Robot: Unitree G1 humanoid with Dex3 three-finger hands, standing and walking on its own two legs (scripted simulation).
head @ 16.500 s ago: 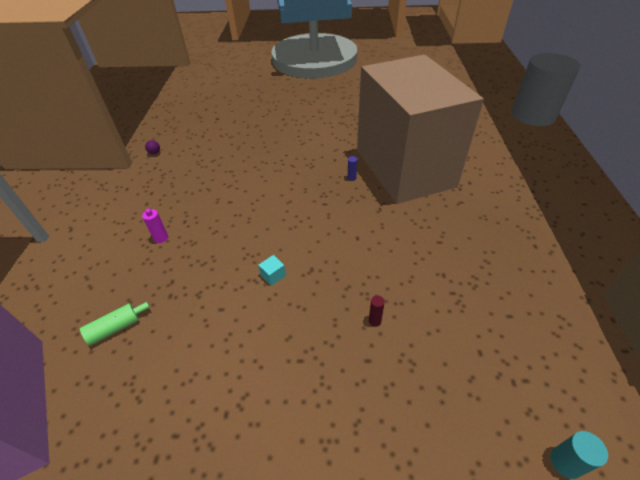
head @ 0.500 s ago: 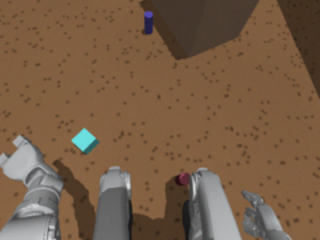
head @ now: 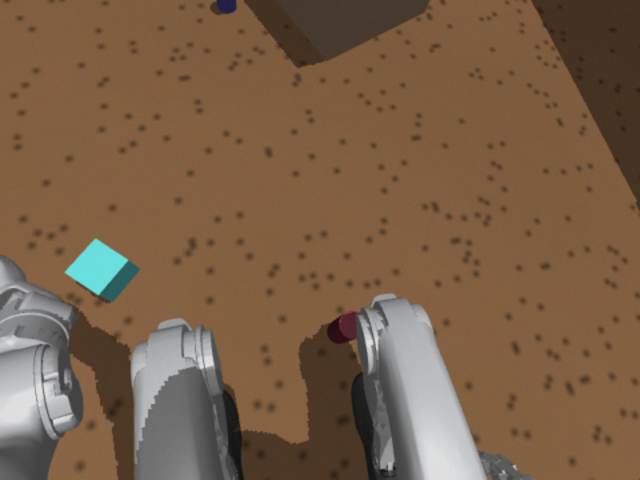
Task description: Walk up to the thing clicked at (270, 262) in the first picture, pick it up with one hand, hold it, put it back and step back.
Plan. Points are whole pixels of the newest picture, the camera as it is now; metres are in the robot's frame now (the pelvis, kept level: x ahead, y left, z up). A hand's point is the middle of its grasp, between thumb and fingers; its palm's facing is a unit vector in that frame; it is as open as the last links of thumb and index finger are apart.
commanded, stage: rise first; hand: left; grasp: from above
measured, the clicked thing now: (104, 270) +0.45 +0.34 -0.34
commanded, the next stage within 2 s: approach in 0.92 s
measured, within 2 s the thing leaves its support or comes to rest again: neither
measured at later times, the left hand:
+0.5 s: hand (47, 291) +0.39 +0.36 -0.20, palm faces -0.15 -0.39 -0.91, open 13.3 cm
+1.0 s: hand (53, 282) +0.41 +0.36 -0.22, palm faces -0.17 -0.39 -0.90, open 12.5 cm
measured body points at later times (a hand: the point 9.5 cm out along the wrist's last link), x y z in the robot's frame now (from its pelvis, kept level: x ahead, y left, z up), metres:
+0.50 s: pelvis +0.01 -0.01 -0.05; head +0.24 +0.03 +0.33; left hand +0.40 +0.38 -0.15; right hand +0.09 -0.27 -0.18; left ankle +0.10 +0.13 -0.34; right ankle +0.10 -0.14 -0.34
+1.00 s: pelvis +0.01 -0.01 -0.06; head +0.25 +0.04 +0.32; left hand +0.42 +0.38 -0.17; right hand +0.06 -0.27 -0.17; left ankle +0.10 +0.13 -0.34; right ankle +0.10 -0.14 -0.34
